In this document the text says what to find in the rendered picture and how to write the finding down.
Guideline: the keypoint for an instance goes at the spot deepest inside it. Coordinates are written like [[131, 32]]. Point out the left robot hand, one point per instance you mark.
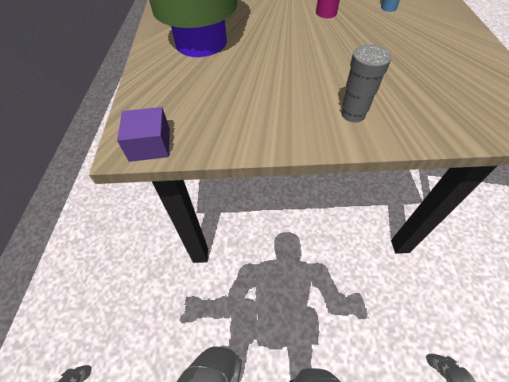
[[78, 374]]

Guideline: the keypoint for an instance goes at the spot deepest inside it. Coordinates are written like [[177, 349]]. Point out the right robot hand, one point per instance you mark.
[[449, 368]]

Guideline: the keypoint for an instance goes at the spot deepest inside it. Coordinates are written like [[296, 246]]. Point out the potted plant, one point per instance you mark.
[[198, 25]]

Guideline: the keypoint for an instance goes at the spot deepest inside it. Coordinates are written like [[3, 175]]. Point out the table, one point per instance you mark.
[[270, 102]]

